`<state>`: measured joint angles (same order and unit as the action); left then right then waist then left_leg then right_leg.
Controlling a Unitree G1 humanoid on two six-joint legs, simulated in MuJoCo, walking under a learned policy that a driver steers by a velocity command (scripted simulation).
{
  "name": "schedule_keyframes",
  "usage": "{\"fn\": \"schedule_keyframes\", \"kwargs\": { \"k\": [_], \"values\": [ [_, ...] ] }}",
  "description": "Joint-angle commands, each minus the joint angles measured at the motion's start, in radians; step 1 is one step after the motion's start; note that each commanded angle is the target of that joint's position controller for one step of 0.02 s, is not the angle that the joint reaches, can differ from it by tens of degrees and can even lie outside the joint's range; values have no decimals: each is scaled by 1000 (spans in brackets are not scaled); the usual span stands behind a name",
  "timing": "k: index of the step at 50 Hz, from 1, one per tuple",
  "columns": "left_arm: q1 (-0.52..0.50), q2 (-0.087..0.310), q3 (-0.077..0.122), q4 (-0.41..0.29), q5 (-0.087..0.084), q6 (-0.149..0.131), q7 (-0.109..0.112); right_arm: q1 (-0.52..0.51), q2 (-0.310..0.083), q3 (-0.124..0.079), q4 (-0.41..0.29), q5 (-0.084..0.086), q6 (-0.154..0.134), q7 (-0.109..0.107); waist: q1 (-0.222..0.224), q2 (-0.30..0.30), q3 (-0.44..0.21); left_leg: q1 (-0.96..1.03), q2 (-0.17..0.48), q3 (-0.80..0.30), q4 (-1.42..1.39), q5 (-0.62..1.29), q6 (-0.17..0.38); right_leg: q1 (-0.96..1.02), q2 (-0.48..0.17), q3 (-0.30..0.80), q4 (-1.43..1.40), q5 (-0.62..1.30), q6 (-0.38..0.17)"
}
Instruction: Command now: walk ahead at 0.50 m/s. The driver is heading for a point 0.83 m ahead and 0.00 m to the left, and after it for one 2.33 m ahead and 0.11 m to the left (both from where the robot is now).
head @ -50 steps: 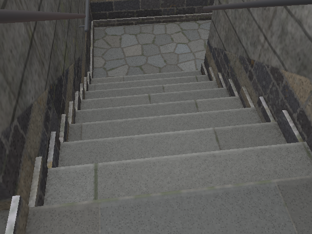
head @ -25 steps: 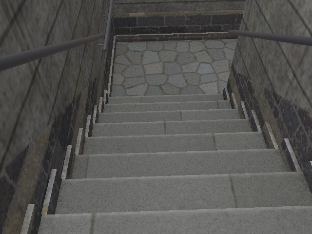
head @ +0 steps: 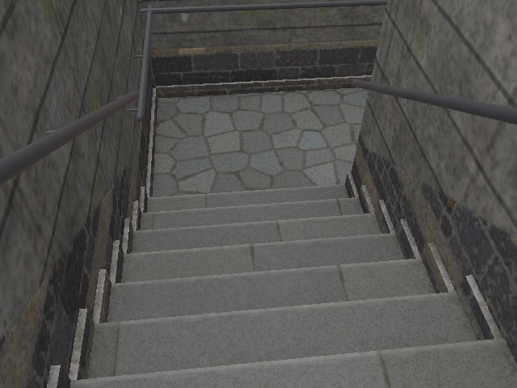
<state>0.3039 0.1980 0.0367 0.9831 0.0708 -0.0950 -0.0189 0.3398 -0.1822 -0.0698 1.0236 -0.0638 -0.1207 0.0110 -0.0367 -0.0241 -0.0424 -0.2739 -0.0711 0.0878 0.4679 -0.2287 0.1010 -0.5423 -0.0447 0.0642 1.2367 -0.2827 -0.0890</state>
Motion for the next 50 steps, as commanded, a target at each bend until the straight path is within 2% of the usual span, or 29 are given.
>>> {"fn": "schedule_keyframes", "kwargs": {
  "k": [1,5,6,8,9,10,11,13,16,19,20,21,23,24,25,26,27,28,30,33,35,37,38,39,40,42,43,46,50],
  "values": [
    [55,-33,-12,-43,0,16,-8,96,39,29,7,-10,-17,-6,26,32,71,-16,256,-225,-217,348,182,-159,-85,9,-136,138,20],
    [-4,-26,-24,-66,22,31,-38,240,-2,54,73,-36,-18,10,24,68,48,-70,250,-230,-111,397,165,-213,-89,-29,-154,387,49],
    [-42,-15,-24,-78,35,18,-32,256,52,74,87,-35,-24,-10,5,24,23,38,234,-236,-68,286,137,-320,-123,57,-309,560,41],
    [-99,8,-23,-87,20,11,-22,339,34,85,127,-22,-23,-28,-25,68,44,84,247,-277,-13,273,133,-403,-119,32,-366,663,47],
    [-148,26,-26,-93,27,5,-30,301,60,99,89,6,-19,-40,-45,32,36,-15,186,-213,64,177,121,-303,-108,2,-540,836,43],
    [-176,6,-29,-104,21,10,-27,313,64,110,81,0,-14,-43,-48,50,34,-155,146,-178,104,120,107,-159,-84,-45,-562,916,51],
    [-171,-9,-30,-103,11,16,-24,341,70,123,95,-11,-5,-38,-39,101,47,-270,160,-187,82,55,113,-49,-60,-81,-507,884,62],
    [-173,18,-23,-119,38,33,-29,400,64,131,110,0,-7,-32,-46,81,108,-225,208,-283,173,-32,150,-122,-62,-47,-526,785,67],
    [-335,9,-36,-174,25,40,-39,546,66,129,160,15,-3,-49,-147,72,158,34,239,-392,281,-92,175,-296,-72,-37,-776,615,71],
    [-295,-2,-48,-164,17,40,-59,427,12,111,122,1,19,-24,-100,71,183,-105,227,-396,306,-8,153,-15,-85,-38,-837,597,55],
    [-272,10,-46,-145,20,31,-59,384,2,108,103,20,22,-17,-88,52,182,-112,218,-387,357,14,141,71,-79,-47,-886,553,54],
    [-191,31,-37,-101,0,19,-49,367,2,107,94,15,27,-16,-73,35,147,-165,180,-322,439,-24,98,243,-78,-59,-912,634,51],
    [238,124,11,54,-11,12,-30,318,-47,100,103,10,66,32,126,-56,99,-293,110,-230,786,-22,7,692,-90,-130,-1151,856,22],
    [489,226,50,88,-5,25,-29,434,39,107,132,5,69,88,170,-269,-140,-537,-17,-136,1272,-421,-102,1160,-259,-36,-837,1466,-163],
    [448,298,64,85,-20,38,-58,469,42,97,73,35,54,110,99,-273,-383,-623,-9,-127,1596,-749,-134,1320,-392,39,-592,1728,-292],
    [342,234,53,44,15,47,-65,359,-27,74,18,53,58,111,113,-94,-302,-713,14,-158,1548,-698,-146,1182,-402,81,-611,1616,-284],
    [149,163,28,-8,15,54,-78,303,12,89,-24,48,59,108,47,-4,-213,-720,97,-168,1460,-609,-133,958,-410,75,-681,1266,-233],
    [-21,79,-20,-47,-37,50,-99,267,50,98,-49,48,59,98,-41,14,-70,-669,155,-195,1307,-538,-159,623,-377,117,-775,862,-195],
    [31,37,-35,-38,-26,10,-72,309,70,100,-14,38,45,69,-63,37,102,-400,220,-170,1008,-192,-156,145,-243,-52,-886,853,-185],
    [32,61,-47,-20,-29,-35,-46,280,4,55,37,2,44,83,-86,21,79,-134,200,-82,542,304,-166,-26,-105,-134,-854,722,-110],
    [-38,141,-34,-45,-32,-28,-75,291,-47,31,28,3,55,82,-134,-81,26,72,157,-64,584,239,-190,-137,-131,-71,-805,761,-101],
    [-92,131,-34,-56,-52,-13,-107,331,-54,17,29,24,49,60,-163,-1,9,119,165,-95,389,222,-196,-46,-161,-46,-732,682,-89],
    [-59,101,-39,-48,-84,-3,-121,257,-64,15,15,44,49,49,-129,50,13,111,178,-86,232,252,-185,35,-133,-31,-717,516,-46],
    [82,111,-19,-35,-102,13,-112,101,-114,13,-11,59,54,45,2,118,19,67,182,-87,142,270,-151,134,-64,-49,-754,248,6],
    [130,148,1,-25,-105,30,-99,17,-133,10,-35,53,61,45,42,102,28,64,166,-76,99,170,-132,162,-27,-55,-775,55,19],
    [117,129,17,-40,-61,35,-65,-69,-122,1,-45,49,69,47,83,92,82,-54,130,-62,71,-141,-114,194,-14,-93,-818,-116,10],
    [49,99,10,-40,-62,29,-63,-41,-85,4,-30,51,72,55,46,65,136,-102,138,-83,18,-185,-110,193,-11,-108,-831,-208,14],
    [46,67,13,-18,-90,22,-70,-4,-86,-2,-4,58,67,69,28,64,117,-33,140,-63,7,15,-84,252,24,-141,-826,6,24],
    [32,84,27,-12,-76,26,-61,-31,-89,-8,1,65,64,76,30,61,30,-9,131,-31,29,202,-87,381,43,-168,-791,267,44]
  ]
}}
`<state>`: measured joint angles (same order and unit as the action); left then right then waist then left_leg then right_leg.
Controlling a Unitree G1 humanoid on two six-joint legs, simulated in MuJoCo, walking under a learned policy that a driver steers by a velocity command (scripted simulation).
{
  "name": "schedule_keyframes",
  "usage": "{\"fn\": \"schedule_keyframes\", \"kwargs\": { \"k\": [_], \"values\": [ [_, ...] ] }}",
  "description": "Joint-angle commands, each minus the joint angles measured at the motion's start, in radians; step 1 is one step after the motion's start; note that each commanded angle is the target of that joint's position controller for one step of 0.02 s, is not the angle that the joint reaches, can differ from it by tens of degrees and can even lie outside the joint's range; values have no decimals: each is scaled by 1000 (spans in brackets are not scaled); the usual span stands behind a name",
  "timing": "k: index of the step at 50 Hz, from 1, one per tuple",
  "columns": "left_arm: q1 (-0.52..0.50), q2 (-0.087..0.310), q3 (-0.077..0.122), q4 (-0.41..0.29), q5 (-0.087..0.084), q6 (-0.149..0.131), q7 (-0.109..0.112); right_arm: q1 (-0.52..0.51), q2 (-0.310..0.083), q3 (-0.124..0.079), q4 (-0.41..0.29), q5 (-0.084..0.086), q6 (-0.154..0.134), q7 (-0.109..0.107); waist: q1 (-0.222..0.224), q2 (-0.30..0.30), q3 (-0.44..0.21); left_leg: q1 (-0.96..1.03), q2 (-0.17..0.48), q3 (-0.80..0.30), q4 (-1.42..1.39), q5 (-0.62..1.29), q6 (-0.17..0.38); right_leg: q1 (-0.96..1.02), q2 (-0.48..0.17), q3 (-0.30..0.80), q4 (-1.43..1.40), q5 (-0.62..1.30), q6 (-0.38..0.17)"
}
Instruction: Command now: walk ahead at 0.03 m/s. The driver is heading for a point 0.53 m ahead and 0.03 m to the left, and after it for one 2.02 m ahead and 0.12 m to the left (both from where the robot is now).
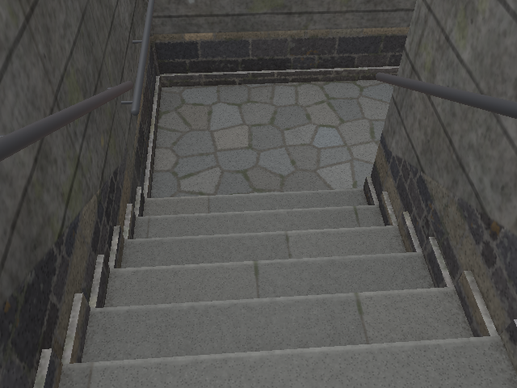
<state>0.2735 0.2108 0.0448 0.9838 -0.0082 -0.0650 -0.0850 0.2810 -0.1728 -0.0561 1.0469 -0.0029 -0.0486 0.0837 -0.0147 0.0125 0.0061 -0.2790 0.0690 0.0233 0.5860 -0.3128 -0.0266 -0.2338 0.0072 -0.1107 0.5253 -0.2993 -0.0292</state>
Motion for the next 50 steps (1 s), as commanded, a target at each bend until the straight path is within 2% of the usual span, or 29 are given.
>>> {"fn": "schedule_keyframes", "kwargs": {
  "k": [1,12,15,17,20,24,26,27,28,29,30,31,33,34,35,36,37,38,40,41,42,43,44,45,46,47,48,49,50],
  "values": [
    [67,70,19,-7,4,-3,6,31,-102,-25,-19,4,-6,4,6,22,-17,-1,-10,35,-89,289,40,76,-10,8,-81,291,-12],
    [78,48,25,37,11,4,11,18,-85,-35,17,-1,-4,-3,1,19,10,39,-19,47,-109,289,46,48,-13,6,-85,255,-2],
    [103,105,58,45,49,8,32,54,-166,-76,23,-37,-4,-27,-3,19,83,-6,1,-2,-179,-250,129,-14,-19,24,-105,-231,-65],
    [125,52,58,50,71,2,54,95,-122,-77,27,-61,-14,-52,-7,24,154,-38,45,-77,-200,-456,214,-75,-58,82,-90,-407,-137],
    [121,-45,39,51,68,-21,81,101,-42,-56,10,-56,-35,-81,-8,35,117,20,90,-139,-170,-324,276,-65,-68,89,-3,-284,-166],
    [173,-28,45,53,59,-50,81,108,-52,-57,-17,-57,-49,-97,7,19,74,-23,74,-159,17,-167,301,-59,-49,89,169,-27,-184],
    [385,7,57,122,86,-64,88,1,-6,-46,-68,-71,-56,-96,109,-156,23,-264,-62,2,351,-157,223,164,-141,270,81,129,-262],
    [568,19,55,177,109,-73,95,-156,59,-24,-136,-88,-65,-83,221,-282,25,-554,-144,18,620,-348,170,370,-284,536,-56,189,-343],
    [659,22,41,217,105,-79,100,-272,50,-20,-198,-68,-77,-76,247,-172,120,-829,-106,-130,658,-377,157,465,-393,686,-95,152,-356],
    [631,12,32,229,94,-77,101,-281,25,-21,-211,-55,-81,-74,207,-73,156,-894,-62,-159,669,-318,141,444,-419,679,-56,172,-335],
    [558,-6,24,219,85,-71,98,-235,3,-25,-193,-52,-81,-76,160,-62,149,-855,-35,-123,685,-253,134,360,-399,594,-16,230,-317],
    [492,-67,6,219,104,-57,105,-145,7,-17,-162,-77,-77,-74,105,-20,156,-767,13,-125,627,-85,151,227,-352,466,50,173,-268],
    [375,-101,-17,152,95,-42,105,-44,34,-9,-122,-100,-67,-60,39,-88,143,-482,-27,-1,608,-21,165,-139,-247,320,81,51,-250],
    [332,-183,-52,122,101,-50,128,-62,58,13,-114,-121,-62,-52,66,-52,139,-526,93,-145,282,570,164,-106,-197,243,125,-48,-162],
    [360,-155,-50,121,81,-53,132,-71,45,9,-103,-113,-56,-51,77,-112,109,-477,56,-87,218,674,148,-130,-179,242,163,-85,-162],
    [291,-125,-61,103,118,-62,136,-84,69,33,-116,-91,-53,-44,54,-45,124,-194,80,-68,47,993,148,-395,-129,138,183,-189,-101],
    [265,-26,-50,79,134,-65,121,-55,58,26,-102,-80,-40,-44,23,-72,117,61,8,33,124,915,92,-599,-102,112,153,-290,-98],
    [251,-3,-48,68,163,-67,103,-66,18,20,-112,-70,-31,-39,18,-68,116,220,-13,67,205,862,55,-723,-96,84,190,-384,-81],
    [292,17,-44,81,105,-66,80,3,-72,-5,-71,-95,-22,-46,-18,-16,144,295,-5,57,92,727,10,-622,-114,115,338,-404,-61],
    [284,86,-25,105,69,-47,67,146,-96,-16,-23,-94,-16,-38,-85,38,149,305,10,46,-172,731,27,-429,-114,137,531,-366,-34],
    [320,172,0,156,75,-17,29,330,-155,-38,58,-81,-11,-31,-143,122,129,350,19,56,-373,755,55,-248,-100,132,766,-184,-22],
    [399,103,-13,216,113,-3,-13,497,-241,-74,94,-90,-18,-41,-193,197,27,558,116,-15,-310,856,170,-308,-18,198,1184,-126,-3],
    [670,-112,-29,238,89,-5,-39,449,-329,-60,58,-62,-29,-16,3,323,-326,916,280,-169,142,1439,349,-540,45,156,1567,-519,-16],
    [473,-24,-10,145,62,-10,-38,453,-297,-53,78,-87,-36,0,-63,201,-288,820,285,-257,86,1380,384,-710,43,125,1689,-503,-18],
    [303,-14,-10,59,38,-5,-22,369,-233,-32,62,-74,-36,8,-56,161,-190,658,318,-236,20,1306,358,-803,8,79,1699,-451,-33],
    [243,-16,-12,-15,23,-10,11,241,-167,-6,13,-57,-37,24,-10,137,-92,454,403,-390,-85,898,407,-914,-52,136,1657,-330,-27],
    [225,-28,-16,-25,28,-16,41,129,-67,29,-21,-59,-43,22,48,2,-1,151,386,-348,-154,817,356,-751,-128,213,1424,-145,-34],
    [238,-78,-24,-24,20,-18,55,115,-59,41,-8,-73,-49,17,112,-24,77,-98,358,-282,-194,800,308,-614,-150,208,1336,-106,-19],
    [253,-117,-44,-11,49,-23,54,74,-24,50,-25,-79,-78,-30,127,-15,76,-196,214,-151,-200,756,268,-533,-170,212,1081,102,-39]
  ]
}}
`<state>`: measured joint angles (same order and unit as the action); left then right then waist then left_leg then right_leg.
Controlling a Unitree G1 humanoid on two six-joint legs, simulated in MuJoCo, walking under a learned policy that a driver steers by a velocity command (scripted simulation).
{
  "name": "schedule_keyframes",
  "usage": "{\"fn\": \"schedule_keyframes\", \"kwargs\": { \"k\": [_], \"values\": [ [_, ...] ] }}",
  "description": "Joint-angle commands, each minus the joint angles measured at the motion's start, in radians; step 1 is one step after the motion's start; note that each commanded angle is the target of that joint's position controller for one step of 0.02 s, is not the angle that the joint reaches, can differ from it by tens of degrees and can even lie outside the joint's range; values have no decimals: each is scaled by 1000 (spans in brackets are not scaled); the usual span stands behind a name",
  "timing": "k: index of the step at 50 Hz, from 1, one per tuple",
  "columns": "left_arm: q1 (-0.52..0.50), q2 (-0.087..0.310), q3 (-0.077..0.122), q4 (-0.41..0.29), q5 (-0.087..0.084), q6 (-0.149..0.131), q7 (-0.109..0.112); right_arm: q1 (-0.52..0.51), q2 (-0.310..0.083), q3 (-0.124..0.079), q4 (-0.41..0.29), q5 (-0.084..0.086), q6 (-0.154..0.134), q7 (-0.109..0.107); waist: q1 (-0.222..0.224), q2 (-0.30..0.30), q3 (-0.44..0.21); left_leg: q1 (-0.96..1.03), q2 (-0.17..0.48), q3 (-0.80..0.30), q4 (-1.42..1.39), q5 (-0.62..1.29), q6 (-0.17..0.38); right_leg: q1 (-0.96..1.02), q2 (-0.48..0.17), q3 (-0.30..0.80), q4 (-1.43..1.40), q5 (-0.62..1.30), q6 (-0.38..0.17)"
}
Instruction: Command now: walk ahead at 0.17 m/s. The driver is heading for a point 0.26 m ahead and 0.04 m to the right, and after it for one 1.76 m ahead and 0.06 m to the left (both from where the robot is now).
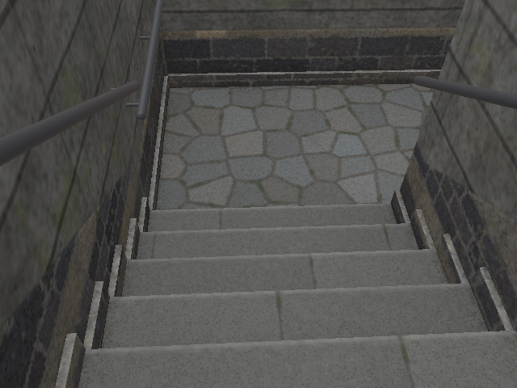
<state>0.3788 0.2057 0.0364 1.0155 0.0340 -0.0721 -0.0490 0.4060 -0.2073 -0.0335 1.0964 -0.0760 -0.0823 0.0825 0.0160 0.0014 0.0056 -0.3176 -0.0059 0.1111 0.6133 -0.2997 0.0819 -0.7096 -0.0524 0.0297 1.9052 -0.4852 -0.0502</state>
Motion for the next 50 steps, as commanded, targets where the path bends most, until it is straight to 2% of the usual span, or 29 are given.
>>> {"fn": "schedule_keyframes", "kwargs": {
  "k": [1,2,3,4,5,6,7,8,9,10,11,12,13,14,15,16,17,18,21,22,27,28,30,35,50],
  "values": [
    [145,-99,-34,-42,22,-7,4,-49,13,36,-62,8,-66,-48,93,73,91,-220,243,-199,-227,746,150,-22,-99,37,-381,344,-24],
    [134,-42,-18,-17,32,-12,-7,-40,45,56,-67,18,-81,-69,69,16,48,-250,200,-130,-213,651,153,42,-106,28,-627,551,-9],
    [113,-3,-2,-7,37,-5,-12,37,29,67,-41,21,-80,-73,52,66,35,-222,189,-139,-197,696,157,60,-100,-6,-709,579,28],
    [91,19,2,-17,29,3,-16,57,17,73,-19,10,-71,-62,65,88,3,-217,193,-154,-145,755,150,81,-101,-18,-756,559,69],
    [90,26,4,-18,25,10,-17,63,-22,74,-14,8,-61,-40,83,86,-26,-246,199,-168,-97,811,132,163,-82,-34,-728,522,95],
    [151,31,2,4,15,12,-12,14,-75,62,-30,-8,-56,-17,121,82,-33,-300,209,-182,-42,788,127,226,-75,-11,-673,547,107],
    [234,46,12,29,22,11,-7,-42,-103,63,-56,-14,-56,-4,156,52,-42,-384,181,-156,6,766,104,350,-37,-66,-609,501,118],
    [250,56,22,28,18,8,1,-121,-109,70,-85,-5,-56,11,182,36,-42,-447,188,-173,29,774,83,436,-27,-66,-592,437,140],
    [161,69,33,-2,-4,6,14,-156,-105,71,-90,26,-46,24,160,36,-41,-347,246,-240,18,804,75,374,-47,-13,-675,332,161],
    [28,78,37,-48,-33,1,19,-111,-113,65,-71,88,-28,32,107,8,-35,-173,256,-267,-6,737,55,304,-54,-26,-949,206,178],
    [-20,66,16,-40,-55,1,22,-36,-96,59,-39,133,-8,41,55,-58,-58,-75,204,-252,37,635,15,362,-86,-13,-1130,465,150],
    [-93,97,8,-36,-70,-1,18,105,-123,32,-22,134,9,38,-56,-101,-100,7,121,-192,48,505,-19,384,-66,22,-1186,612,99],
    [-127,98,2,-40,-53,0,8,101,-111,25,-23,117,18,27,-73,-82,-130,27,80,-138,48,354,-19,422,-49,8,-1230,563,74],
    [-132,111,8,-44,-39,-1,2,34,-91,17,-43,101,25,19,-66,-52,-91,9,58,-100,37,254,-14,418,-21,-22,-1265,498,63],
    [-157,131,13,-43,-28,4,-17,30,-82,5,-46,89,24,8,-93,-75,-52,10,39,-51,-15,108,-26,395,-2,-35,-1278,373,36],
    [-157,139,26,-36,-27,10,-31,-14,-57,8,-42,77,20,10,-75,-45,22,16,16,-28,-30,22,-25,319,0,-27,-1309,255,29],
    [-138,129,31,-27,-31,15,-34,-61,-34,11,-43,79,18,15,-49,-17,51,16,13,-32,-40,24,-13,312,1,-33,-1326,240,29],
    [-117,118,33,-19,-34,17,-34,-78,-41,9,-43,83,15,15,-37,-12,53,32,17,-40,-53,99,-5,324,8,-44,-1318,274,23],
    [-83,84,31,7,-32,18,-35,-127,-85,-1,-55,83,14,21,-20,-12,-9,116,12,-47,-69,302,-2,376,17,-68,-1297,405,13],
    [-78,86,34,15,-35,20,-37,-139,-93,-1,-56,76,15,19,-18,-21,-14,140,10,-48,-71,342,-6,375,21,-75,-1299,425,13],
    [-90,113,43,23,-33,29,-37,-170,-115,-4,-60,72,21,15,-9,-17,-21,160,5,-48,-91,347,-16,399,20,-81,-1318,430,14],
    [-95,105,43,28,-25,31,-41,-165,-119,-5,-53,71,20,12,-7,-13,-20,158,5,-46,-98,320,-18,408,17,-77,-1333,421,11],
    [-106,116,46,32,-26,32,-43,-173,-114,-5,-51,69,20,9,-7,-17,-10,152,3,-46,-105,303,-19,416,20,-79,-1341,419,8],
    [-117,115,49,46,-24,33,-41,-173,-102,-6,-37,66,21,4,-3,-16,-8,146,4,-47,-112,309,-18,444,23,-80,-1349,444,5],
    [-79,82,45,88,-21,36,-40,-99,-63,-12,12,60,27,-6,-5,-1,29,123,19,-51,-131,239,-24,479,29,-67,-1388,422,-4]
  ]
}}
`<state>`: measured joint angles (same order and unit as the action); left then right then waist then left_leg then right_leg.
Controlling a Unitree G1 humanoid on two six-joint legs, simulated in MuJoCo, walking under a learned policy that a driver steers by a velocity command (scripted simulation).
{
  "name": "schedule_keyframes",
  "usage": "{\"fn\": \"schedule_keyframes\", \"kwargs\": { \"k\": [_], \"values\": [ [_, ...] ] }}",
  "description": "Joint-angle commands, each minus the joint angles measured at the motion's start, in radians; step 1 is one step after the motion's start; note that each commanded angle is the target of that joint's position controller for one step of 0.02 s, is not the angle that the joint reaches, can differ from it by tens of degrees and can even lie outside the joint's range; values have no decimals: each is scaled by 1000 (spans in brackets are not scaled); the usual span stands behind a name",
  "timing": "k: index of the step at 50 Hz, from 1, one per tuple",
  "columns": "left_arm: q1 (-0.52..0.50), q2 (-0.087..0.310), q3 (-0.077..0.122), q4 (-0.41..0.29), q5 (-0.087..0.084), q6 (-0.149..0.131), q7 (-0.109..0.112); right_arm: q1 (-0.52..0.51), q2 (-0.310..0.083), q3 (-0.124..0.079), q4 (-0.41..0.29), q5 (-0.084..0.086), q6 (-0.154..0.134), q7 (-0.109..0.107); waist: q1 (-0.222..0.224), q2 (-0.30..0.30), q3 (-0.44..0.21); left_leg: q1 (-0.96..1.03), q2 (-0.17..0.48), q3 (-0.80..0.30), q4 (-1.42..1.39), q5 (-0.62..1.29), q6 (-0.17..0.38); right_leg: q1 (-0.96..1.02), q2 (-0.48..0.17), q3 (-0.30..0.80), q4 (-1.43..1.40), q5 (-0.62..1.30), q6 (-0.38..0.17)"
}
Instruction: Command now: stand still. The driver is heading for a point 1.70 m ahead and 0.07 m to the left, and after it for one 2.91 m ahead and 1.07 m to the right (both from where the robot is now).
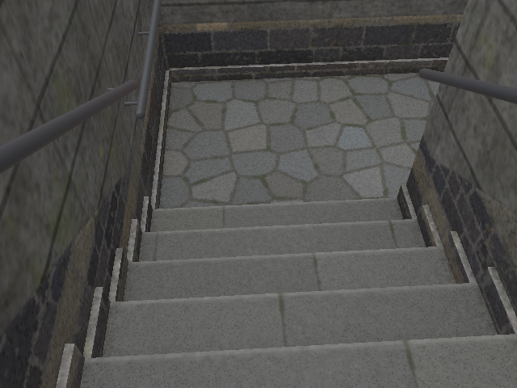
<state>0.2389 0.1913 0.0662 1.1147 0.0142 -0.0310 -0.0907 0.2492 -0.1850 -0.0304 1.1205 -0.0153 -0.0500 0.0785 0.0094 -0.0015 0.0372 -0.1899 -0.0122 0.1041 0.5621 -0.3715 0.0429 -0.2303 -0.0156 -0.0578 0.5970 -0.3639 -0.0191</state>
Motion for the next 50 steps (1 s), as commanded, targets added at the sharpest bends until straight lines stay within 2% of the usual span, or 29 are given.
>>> {"fn": "schedule_keyframes", "kwargs": {
  "k": [1,7,10,12,15,18,21,22,24,26,27,28,29,30,32,34,36,37,38,39,40,41,42,44,45,46,47,49,50],
  "values": [
    [65,95,15,-9,-1,-5,2,62,-82,-15,-10,-1,-5,-2,2,1,0,-5,26,-44,-81,308,15,0,-6,20,-82,297,-36],
    [88,82,13,3,-1,-4,3,88,-69,-16,3,-3,-2,-2,2,3,15,-8,28,-45,-87,294,15,-1,-2,21,-93,281,-39],
    [130,148,49,3,33,-2,24,116,-136,-52,0,-33,-3,-23,4,7,96,-74,50,-97,-139,-231,90,-65,-19,73,-146,-260,-113],
    [168,107,52,5,52,-17,47,142,-86,-55,-2,-53,-14,-45,4,-5,151,-128,95,-164,-117,-369,157,-101,-75,169,-148,-424,-199],
    [172,18,34,-9,48,-42,69,162,7,-40,-7,-54,-36,-72,-4,-5,108,-95,111,-198,-46,-244,188,-83,-115,238,-103,-296,-257],
    [162,40,38,-38,45,-58,60,215,-18,-50,-16,-48,-48,-82,-31,34,75,-39,107,-247,41,-132,216,-178,-73,190,85,-80,-267],
    [14,-14,24,-122,69,-80,51,491,-43,-48,73,-65,-61,-100,-157,193,68,267,324,-583,-90,103,352,-622,51,40,604,-262,-149],
    [-121,-11,19,-194,64,-85,56,571,-45,-38,113,-73,-63,-104,-199,122,129,346,397,-675,-126,146,357,-827,15,123,676,-300,-135],
    [-165,-7,11,-238,42,-86,64,518,-30,-28,130,-64,-70,-103,-150,11,136,268,392,-560,-59,302,316,-848,-45,132,640,-171,-99],
    [-60,-19,3,-209,67,-78,63,453,60,-3,119,-80,-66,-106,-82,4,127,25,284,-370,13,263,253,-650,-55,92,570,21,-111],
    [8,-36,-1,-180,76,-74,53,409,44,0,91,-82,-63,-103,-38,36,134,-176,230,-297,49,212,242,-489,-20,20,565,52,-108],
    [-43,-55,-22,-180,101,-69,48,435,125,32,89,-88,-74,-122,-90,2,125,-57,181,-225,108,45,151,-604,-151,187,235,655,-111],
    [-55,-50,-22,-174,100,-64,47,463,91,27,73,-61,-74,-128,-106,86,98,-66,164,-238,126,15,155,-575,-101,109,149,753,-108],
    [-94,-92,-56,-201,85,-55,44,374,79,40,50,-100,-81,-127,-72,49,133,-354,122,-149,138,-100,96,-297,-139,105,-18,1052,-124],
    [-34,-21,-45,-189,73,-35,44,338,-1,39,10,-121,-78,-97,-28,57,127,-632,129,-168,115,-297,110,46,-68,-2,116,825,-44],
    [-32,26,-38,-203,83,-35,41,357,-19,36,6,-88,-78,-67,-33,27,120,-612,128,-167,220,-298,111,187,-52,-21,110,726,-5],
    [281,94,-5,-95,71,-28,38,283,-164,5,6,-88,-44,-36,132,-17,110,-411,153,-205,563,-212,59,320,-77,4,-216,690,-8],
    [482,198,42,-23,71,-37,40,315,-185,-2,40,-98,-27,5,216,-139,56,-321,80,-184,906,-42,23,427,-105,6,-322,669,-63],
    [645,281,57,31,107,-32,30,541,-35,-3,94,-69,-24,38,171,-336,-223,-531,-100,-197,1461,-434,7,820,-212,115,90,1155,-237],
    [684,327,52,41,108,-36,11,577,11,-4,37,-48,-50,55,108,-234,-320,-696,-104,-230,1585,-417,32,876,-285,320,121,1259,-307],
    [630,297,45,44,112,-40,-10,416,-13,-5,-51,-31,-57,42,131,-149,-184,-909,-87,-179,1679,-387,39,740,-363,431,0,1013,-389],
    [495,250,32,19,71,-49,-22,267,-41,-4,-151,-17,-56,10,106,-124,-69,-1104,-8,-171,1653,-251,56,561,-440,591,-131,404,-424],
    [329,70,-18,-10,88,-44,-20,225,-28,9,-152,-39,-59,-22,46,57,60,-1022,89,-264,1372,32,104,288,-363,497,-206,89,-309],
    [136,-104,-89,-79,108,-76,28,224,73,40,-155,-93,-53,-59,-87,47,177,-768,228,-348,885,386,136,-206,-314,438,-310,111,-286],
    [116,-75,-88,-71,96,-107,53,200,79,43,-160,-101,-35,-53,-82,-37,185,-708,222,-309,827,420,132,-306,-251,387,-297,95,-283],
    [163,-107,-108,-56,57,-124,72,193,21,32,-147,-94,-29,-40,-46,29,134,-616,199,-252,599,557,104,-360,-224,300,-295,102,-300],
    [243,-49,-111,-24,64,-134,71,144,7,30,-164,-90,-22,-26,-34,-57,92,-567,189,-206,613,571,74,-374,-167,263,-235,168,-297],
    [348,30,-104,1,99,-135,68,165,-23,43,-176,-98,-32,5,-40,-41,26,-577,137,-155,695,547,13,-340,-160,247,-67,420,-297],
    [473,-29,-116,58,93,-140,90,68,-20,56,-210,-112,-30,5,41,12,28,-852,189,-269,471,733,-4,-39,-168,277,-18,370,-276]
  ]
}}
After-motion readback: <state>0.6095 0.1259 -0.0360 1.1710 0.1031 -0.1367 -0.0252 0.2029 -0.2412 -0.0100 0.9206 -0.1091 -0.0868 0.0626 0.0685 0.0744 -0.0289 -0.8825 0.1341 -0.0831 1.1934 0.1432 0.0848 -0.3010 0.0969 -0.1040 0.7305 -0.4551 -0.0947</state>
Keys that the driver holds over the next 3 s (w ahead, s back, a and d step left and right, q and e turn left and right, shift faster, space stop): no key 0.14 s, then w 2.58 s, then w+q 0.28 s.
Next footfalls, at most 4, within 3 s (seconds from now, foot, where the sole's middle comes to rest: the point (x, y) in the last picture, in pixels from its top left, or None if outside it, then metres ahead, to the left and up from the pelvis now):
0.74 right None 0.31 -0.17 -0.95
1.30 left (259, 384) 0.62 0.04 -1.13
1.80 right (324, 323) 0.92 -0.21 -1.31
2.36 left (266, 279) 1.22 0.02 -1.49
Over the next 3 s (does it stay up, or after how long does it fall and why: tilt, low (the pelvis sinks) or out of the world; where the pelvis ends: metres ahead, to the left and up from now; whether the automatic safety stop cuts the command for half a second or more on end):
stays up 1.47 -0.14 -0.89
